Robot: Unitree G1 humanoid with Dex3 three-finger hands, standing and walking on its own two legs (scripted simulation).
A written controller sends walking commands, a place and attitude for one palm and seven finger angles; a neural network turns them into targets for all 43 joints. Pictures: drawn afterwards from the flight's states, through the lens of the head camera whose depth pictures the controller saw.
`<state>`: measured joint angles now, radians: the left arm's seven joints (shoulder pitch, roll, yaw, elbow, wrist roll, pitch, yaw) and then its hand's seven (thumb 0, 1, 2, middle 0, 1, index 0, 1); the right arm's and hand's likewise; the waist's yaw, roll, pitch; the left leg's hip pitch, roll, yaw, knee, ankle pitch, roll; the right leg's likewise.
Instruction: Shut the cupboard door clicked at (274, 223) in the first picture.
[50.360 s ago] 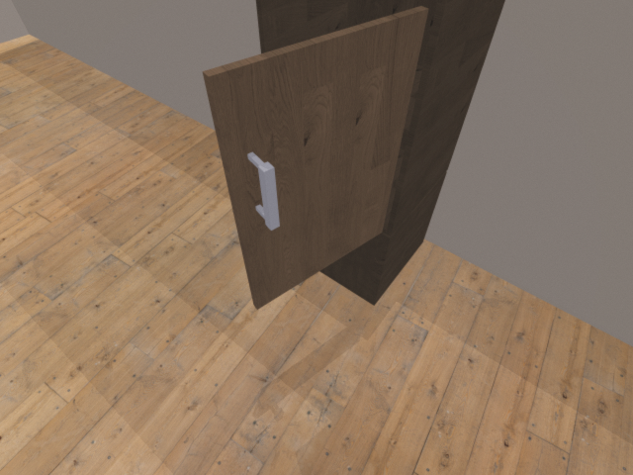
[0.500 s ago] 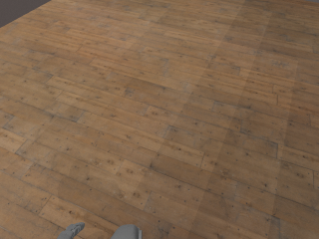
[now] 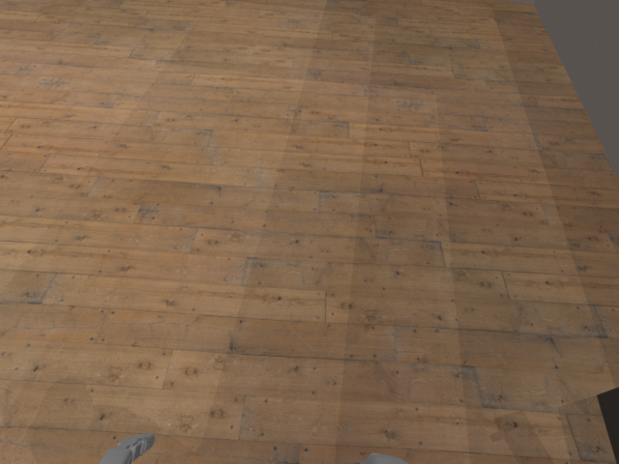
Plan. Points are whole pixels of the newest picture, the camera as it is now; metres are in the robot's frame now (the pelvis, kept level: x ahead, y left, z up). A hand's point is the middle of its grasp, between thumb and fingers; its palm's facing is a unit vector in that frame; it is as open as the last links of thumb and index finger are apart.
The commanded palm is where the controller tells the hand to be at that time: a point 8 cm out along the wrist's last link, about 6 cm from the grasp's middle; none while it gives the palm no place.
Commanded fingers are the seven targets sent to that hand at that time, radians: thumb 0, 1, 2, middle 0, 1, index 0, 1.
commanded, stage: turn to face it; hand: left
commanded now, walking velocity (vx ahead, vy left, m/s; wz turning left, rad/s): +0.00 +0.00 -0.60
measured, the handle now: out of the picture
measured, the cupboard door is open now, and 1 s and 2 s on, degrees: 26 26 26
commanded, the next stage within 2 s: none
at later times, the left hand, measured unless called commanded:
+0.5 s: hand (194, 449) +0.16 +0.18 -0.18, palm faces -0.26 -0.95 -0.19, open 7.4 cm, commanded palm none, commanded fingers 0.00 0.90 0.90 -0.20 -0.30 -0.20 -0.30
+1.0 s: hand (259, 405) +0.22 +0.09 -0.16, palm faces -0.56 -0.80 -0.24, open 7.4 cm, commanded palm none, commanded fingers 0.00 0.90 0.90 -0.20 -0.30 -0.20 -0.30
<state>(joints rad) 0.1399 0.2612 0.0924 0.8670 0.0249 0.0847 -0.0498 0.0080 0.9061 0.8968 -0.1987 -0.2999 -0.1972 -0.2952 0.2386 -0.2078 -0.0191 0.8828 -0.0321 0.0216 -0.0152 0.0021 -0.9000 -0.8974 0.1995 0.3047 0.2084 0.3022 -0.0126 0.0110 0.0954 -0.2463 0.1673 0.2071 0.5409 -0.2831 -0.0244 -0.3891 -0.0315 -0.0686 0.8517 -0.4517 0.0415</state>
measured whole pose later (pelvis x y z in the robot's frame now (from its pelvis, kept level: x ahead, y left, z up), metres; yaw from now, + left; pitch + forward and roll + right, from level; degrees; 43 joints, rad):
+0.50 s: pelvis +0.02 +0.00 -0.01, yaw -17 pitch +1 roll -1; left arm 0.18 0.26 0.08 0.90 0.03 0.08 -0.03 0.01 0.90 0.90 -0.20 -0.30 -0.20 -0.30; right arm 0.17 -0.21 -0.01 0.84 -0.03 0.01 -0.02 0.00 -0.90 -0.90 0.20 0.30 0.20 0.30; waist 0.01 -0.06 0.08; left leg -0.31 0.07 0.09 0.61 -0.31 0.01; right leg -0.44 0.04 0.05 0.96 -0.51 0.03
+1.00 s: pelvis +0.03 -0.03 +0.00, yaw -34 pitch +1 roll -1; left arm 0.17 0.22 0.05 0.88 0.03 0.04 -0.01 0.01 0.90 0.90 -0.20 -0.30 -0.20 -0.30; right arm 0.17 -0.26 -0.05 0.88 -0.01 0.06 -0.01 0.01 -0.91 -0.90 0.19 0.30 0.20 0.30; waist -0.02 0.01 0.09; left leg -0.50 0.08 0.04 1.03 -0.41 -0.09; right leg -0.27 0.02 0.02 0.52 -0.27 -0.01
